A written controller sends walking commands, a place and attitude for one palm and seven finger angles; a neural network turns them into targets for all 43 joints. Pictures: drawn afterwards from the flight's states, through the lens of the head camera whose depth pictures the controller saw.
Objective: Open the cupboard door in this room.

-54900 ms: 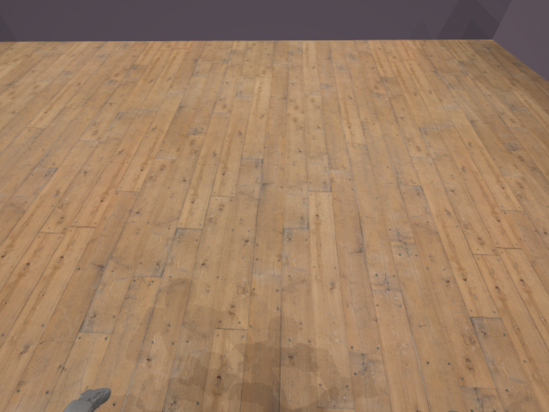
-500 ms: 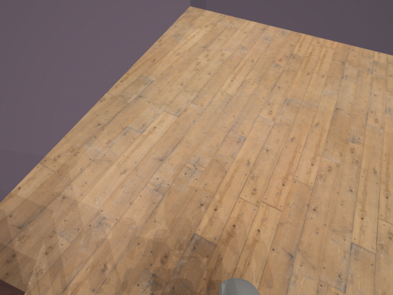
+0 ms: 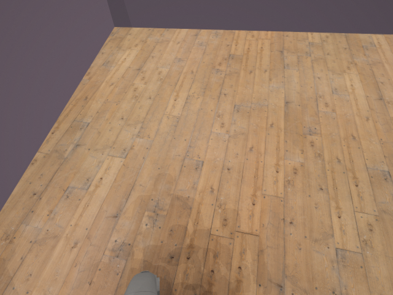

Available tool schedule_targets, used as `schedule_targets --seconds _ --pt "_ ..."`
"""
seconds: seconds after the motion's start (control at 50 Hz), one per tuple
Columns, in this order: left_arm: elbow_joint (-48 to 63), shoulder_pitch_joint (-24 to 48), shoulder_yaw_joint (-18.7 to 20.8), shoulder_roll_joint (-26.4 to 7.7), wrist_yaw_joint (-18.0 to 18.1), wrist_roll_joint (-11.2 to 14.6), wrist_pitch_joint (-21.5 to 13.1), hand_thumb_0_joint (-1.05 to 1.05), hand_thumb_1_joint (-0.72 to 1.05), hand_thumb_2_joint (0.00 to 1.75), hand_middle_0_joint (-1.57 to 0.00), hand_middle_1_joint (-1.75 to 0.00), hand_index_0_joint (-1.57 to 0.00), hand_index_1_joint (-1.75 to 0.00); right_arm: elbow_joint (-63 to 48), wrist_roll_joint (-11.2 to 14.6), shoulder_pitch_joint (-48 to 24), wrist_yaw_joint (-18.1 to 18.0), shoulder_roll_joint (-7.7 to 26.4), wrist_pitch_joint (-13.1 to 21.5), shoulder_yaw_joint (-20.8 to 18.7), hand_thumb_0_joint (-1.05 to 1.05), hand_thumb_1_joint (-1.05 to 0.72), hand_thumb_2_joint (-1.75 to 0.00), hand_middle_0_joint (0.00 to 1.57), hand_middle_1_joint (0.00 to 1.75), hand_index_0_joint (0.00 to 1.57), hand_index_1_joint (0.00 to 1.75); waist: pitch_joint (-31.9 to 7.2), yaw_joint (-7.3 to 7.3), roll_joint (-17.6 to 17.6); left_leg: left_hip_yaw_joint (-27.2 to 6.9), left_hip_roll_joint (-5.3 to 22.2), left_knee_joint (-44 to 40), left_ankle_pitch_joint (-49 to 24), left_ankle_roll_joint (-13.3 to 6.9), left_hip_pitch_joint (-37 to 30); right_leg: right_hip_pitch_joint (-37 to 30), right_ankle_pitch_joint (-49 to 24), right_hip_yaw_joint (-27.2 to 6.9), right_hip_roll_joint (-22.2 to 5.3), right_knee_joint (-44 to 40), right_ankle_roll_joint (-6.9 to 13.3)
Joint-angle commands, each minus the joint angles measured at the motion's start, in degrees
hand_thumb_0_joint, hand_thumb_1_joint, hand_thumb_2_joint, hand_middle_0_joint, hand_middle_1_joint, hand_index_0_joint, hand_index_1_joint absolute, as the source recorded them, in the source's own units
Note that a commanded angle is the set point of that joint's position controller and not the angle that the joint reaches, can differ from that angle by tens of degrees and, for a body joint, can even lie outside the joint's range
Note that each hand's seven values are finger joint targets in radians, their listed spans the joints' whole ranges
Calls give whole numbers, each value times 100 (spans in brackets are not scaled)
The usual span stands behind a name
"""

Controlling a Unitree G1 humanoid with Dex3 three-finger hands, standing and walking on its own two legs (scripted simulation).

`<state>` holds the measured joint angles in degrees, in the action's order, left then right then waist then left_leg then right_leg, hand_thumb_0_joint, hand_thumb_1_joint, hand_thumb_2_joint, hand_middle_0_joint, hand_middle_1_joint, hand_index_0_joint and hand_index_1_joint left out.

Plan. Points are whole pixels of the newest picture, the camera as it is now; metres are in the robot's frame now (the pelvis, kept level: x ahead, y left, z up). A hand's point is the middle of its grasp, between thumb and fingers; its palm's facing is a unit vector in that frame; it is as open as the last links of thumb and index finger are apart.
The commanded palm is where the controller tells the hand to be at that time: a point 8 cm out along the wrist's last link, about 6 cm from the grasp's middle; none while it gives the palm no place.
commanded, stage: walk to a spot facing it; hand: left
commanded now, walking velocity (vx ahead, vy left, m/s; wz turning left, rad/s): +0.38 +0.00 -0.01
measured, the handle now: out of the picture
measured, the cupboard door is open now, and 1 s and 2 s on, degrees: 49 49 49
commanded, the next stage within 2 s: turn to face it in 0.26 s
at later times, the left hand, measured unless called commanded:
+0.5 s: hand (126, 250) +0.25 +0.20 -0.19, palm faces +0.05 -0.99 -0.13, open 7.4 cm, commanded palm none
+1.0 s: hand (143, 177) +0.46 +0.18 -0.16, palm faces +0.28 -0.94 -0.21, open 7.3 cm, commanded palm none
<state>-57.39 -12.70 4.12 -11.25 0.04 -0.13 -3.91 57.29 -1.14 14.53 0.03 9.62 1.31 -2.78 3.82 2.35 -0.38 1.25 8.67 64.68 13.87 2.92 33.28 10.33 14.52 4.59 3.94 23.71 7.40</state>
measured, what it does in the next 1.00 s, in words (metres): walks ahead, turning left: left foot, then right foot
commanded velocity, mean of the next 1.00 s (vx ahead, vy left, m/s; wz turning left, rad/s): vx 0.11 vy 0.00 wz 0.39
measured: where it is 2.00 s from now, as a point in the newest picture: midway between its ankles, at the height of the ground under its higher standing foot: (208, 246)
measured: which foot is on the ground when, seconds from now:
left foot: up 0.00-0.32, down 0.34-0.78, up 0.80-1.00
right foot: down 0.00-0.34, up 0.36-0.76, down 0.78-1.00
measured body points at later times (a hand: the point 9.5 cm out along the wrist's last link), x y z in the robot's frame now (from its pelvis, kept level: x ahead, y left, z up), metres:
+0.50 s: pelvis +0.27 +0.04 -0.01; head +0.30 +0.05 +0.44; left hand +0.25 +0.25 -0.17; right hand +0.30 -0.20 -0.15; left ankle +0.28 +0.11 -0.74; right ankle +0.19 -0.09 -0.64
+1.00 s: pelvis +0.39 -0.02 +0.00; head +0.44 -0.02 +0.44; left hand +0.44 +0.23 -0.14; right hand +0.50 -0.26 -0.16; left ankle +0.32 +0.11 -0.66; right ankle +0.40 -0.11 -0.74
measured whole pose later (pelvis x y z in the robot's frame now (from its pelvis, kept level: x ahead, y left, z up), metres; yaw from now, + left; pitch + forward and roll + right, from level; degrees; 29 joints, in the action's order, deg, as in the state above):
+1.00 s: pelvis +0.39 -0.02 +0.00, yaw +17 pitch +2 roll +2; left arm -52.4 -7.5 2.5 -8.4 1.7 -0.5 -1.2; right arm 57.0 -0.5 11.0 0.7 13.4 -3.3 -4.6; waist 4.3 2.8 -0.7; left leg 3.0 3.0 64.6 25.3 4.2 29.2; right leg 13.5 17.4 13.0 -6.7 29.9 1.0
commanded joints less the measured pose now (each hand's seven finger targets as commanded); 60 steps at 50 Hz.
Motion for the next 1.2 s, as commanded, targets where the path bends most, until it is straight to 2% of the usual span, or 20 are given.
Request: schedule_targets --seconds 0.0,0.18,0.26,0.28,0.3,0.32,0.34,0.4,0.48,0.66,0.72,0.74,0.76,0.78,0.84,0.9,1.08,1.14,1.16,1.18 --pt "-91 -844 -35 -330 7 -16 -209 0 90 90 -20 -30 -20 -30 -129 5 232 14 247 -13 -50 0 -90 -90 20 30 20 30 -228 -163 -516 113 -81 -500 -485 20 372 -625 -3300 -906 -1367 -981 -136" --pt "-558 -1653 -129 -382 169 -79 -207 0 90 90 -20 -30 -20 -30 -460 55 -1392 135 266 107 -17 0 -90 -90 20 30 20 30 271 -449 -503 489 -467 -2100 -279 -230 599 -1779 -4674 -1014 -1668 -799 -30" --pt "-614 -1473 -88 -592 189 -72 -228 0 90 90 -20 -30 -20 -30 -82 11 -285 9 378 200 -55 0 -90 -90 20 30 20 30 -204 177 -566 935 -1168 -3037 -175 -598 -1419 -1438 -6710 -641 -1505 646 -158" --pt "-606 -1339 -84 -590 186 -53 -226 0 90 90 -20 -30 -20 -30 187 -18 569 -27 614 216 -124 0 -90 -90 20 30 20 30 -613 562 -391 627 -966 -3389 -767 -734 -2758 -686 -5890 -578 -1393 1699 -266" --pt "-478 -1467 -82 -394 144 30 -219 0 90 90 -20 -30 -20 -30 315 -134 1346 -99 1120 242 -247 0 -90 -90 20 30 20 30 -1270 779 465 -1042 323 -3409 -1519 -1312 -4248 744 -3587 -268 -805 3285 -497" --pt "-339 -1661 -201 -53 89 108 -238 0 90 90 -20 -30 -20 -30 363 -129 1779 -150 1457 239 -286 0 -90 -90 20 30 20 30 -2032 607 1454 -3021 1858 -4031 -2750 -2091 -5205 1826 1331 -265 -72 5378 -520" --pt "-297 -1253 -139 -249 149 23 -206 0 90 90 -20 -30 -20 -30 324 -6 1407 -153 1307 175 -232 0 -90 -90 20 30 20 30 -1544 427 699 -2924 1950 -4359 -2843 -2202 -4438 2123 1531 -756 -387 6035 -406" --pt "-213 -732 -135 44 72 -115 -30 0 90 90 -20 -30 -20 -30 183 -2 615 -228 500 306 -13 0 -90 -90 20 30 20 30 186 -74 380 -1578 1122 -4868 -2828 -1632 -2089 2262 619 -639 -908 5506 -744" --pt "-258 -1060 -172 353 56 -126 207 0 90 90 -20 -30 -20 -30 237 40 487 -238 529 359 34 0 -90 -90 20 30 20 30 -324 -452 469 -287 355 -4633 -4512 -1197 -1948 1496 304 -324 -855 3764 -983" --pt "433 324 -44 -224 66 -66 334 0 90 90 -20 -30 -20 -30 124 -14 634 -158 943 -17 -124 0 -90 -90 20 30 20 30 -238 -199 926 -1074 359 -4210 -3430 -1119 -1852 1174 43 -41 -544 1945 -1067" --pt "458 31 8 -424 70 -42 227 0 90 90 -20 -30 -20 -30 20 11 456 -158 994 -82 -186 0 -90 -90 20 30 20 30 -422 -410 753 -1195 152 -3570 -2761 -802 -1719 171 -597 -92 -603 514 -1032" --pt "390 -266 60 -718 105 -57 156 0 90 90 -20 -30 -20 -30 -33 66 510 -121 859 -66 -181 0 -90 -90 20 30 20 30 -734 -523 181 -974 -130 -3019 -1852 -519 -1013 -1031 -1937 -519 -1153 191 -903" --pt "308 -742 190 -1282 183 -112 107 0 90 90 -20 -30 -20 -30 -130 116 687 -90 507 -30 -141 0 -90 -90 20 30 20 30 -1383 -672 -1452 -127 -986 -1416 950 -96 30 -2353 -4044 -1927 -2797 205 -252" --pt "327 -902 171 -1396 208 -63 148 0 90 90 -20 -30 -20 -30 -223 125 697 -129 680 -104 -197 0 -90 -90 20 30 20 30 -1595 -660 -1702 -85 -978 3 2695 -13 -73 -1880 -5010 -2253 -3708 64 355" --pt "564 -40 31 -845 265 -72 219 0 90 90 -20 -30 -20 -30 -192 67 252 -37 577 -293 -187 0 -90 -90 20 30 20 30 -805 -299 -1028 -268 -486 966 1650 67 73 -742 -3898 -962 -2777 -76 98" --pt "667 132 17 -762 242 -92 213 0 90 90 -20 -30 -20 -30 -274 48 17 70 433 -389 -151 0 -90 -90 20 30 20 30 -596 -151 -912 28 -456 407 1167 119 -111 -353 -3624 -29 -2443 -170 -231" --pt "709 -145 160 -1065 173 -198 264 0 90 90 -20 -30 -20 -30 -847 43 -919 186 491 -363 -136 0 -90 -90 20 30 20 30 -439 -346 -1173 638 -632 -2008 1036 -15 -741 -598 -3690 573 -2577 326 -266" --pt "828 67 217 -1262 114 -126 280 0 90 90 -20 -30 -20 -30 -834 3 -312 174 924 -307 -231 0 -90 -90 20 30 20 30 -872 98 -685 749 -808 -3405 -84 -160 -2137 -143 -3141 899 -2509 1454 -570" --pt "944 118 182 -1089 72 -79 310 0 90 90 -20 -30 -20 -30 -740 -37 125 153 1457 -255 -367 0 -90 -90 20 30 20 30 -1242 371 461 -226 -65 -3941 -1354 -493 -3257 904 -1517 1005 -2104 2641 -897" --pt "1262 387 42 -665 37 -49 337 0 90 90 -20 -30 -20 -30 -767 -40 503 104 2145 -221 -520 0 -90 -90 20 30 20 30 -1360 546 2182 -2497 1562 -4227 -3954 -1330 -3738 2402 2415 698 -1148 4177 -1320"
